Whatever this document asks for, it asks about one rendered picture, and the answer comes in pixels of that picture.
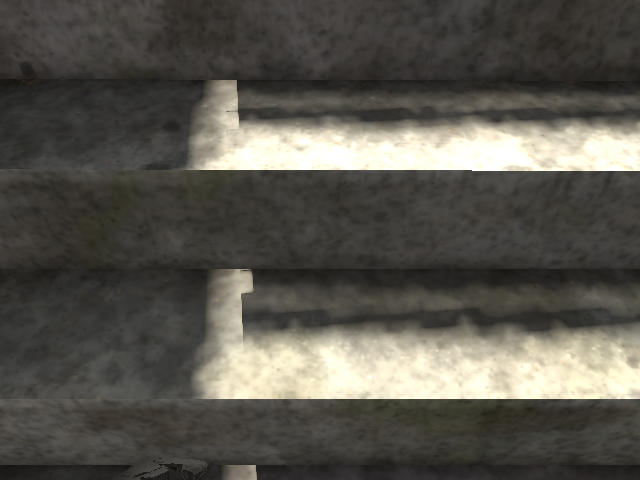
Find robot left hand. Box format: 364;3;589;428
108;456;209;480

